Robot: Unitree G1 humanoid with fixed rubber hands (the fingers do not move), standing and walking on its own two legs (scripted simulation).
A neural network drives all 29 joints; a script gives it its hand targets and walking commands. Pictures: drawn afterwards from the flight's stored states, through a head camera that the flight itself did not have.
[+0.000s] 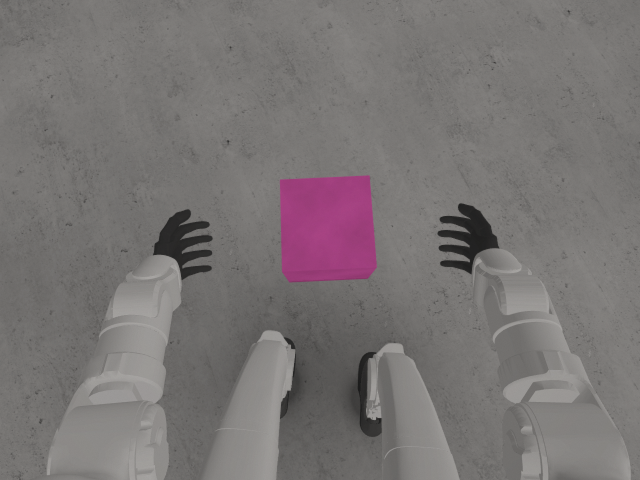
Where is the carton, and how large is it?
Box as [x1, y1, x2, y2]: [280, 175, 376, 281]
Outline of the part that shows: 369,175 280,180 282,272 289,281 367,278 376,267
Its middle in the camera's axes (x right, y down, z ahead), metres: +0.02 -0.03 +1.01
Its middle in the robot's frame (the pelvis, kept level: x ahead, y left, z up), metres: +0.51 +0.04 -0.58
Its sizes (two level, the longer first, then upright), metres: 0.228 0.220 0.196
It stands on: the floor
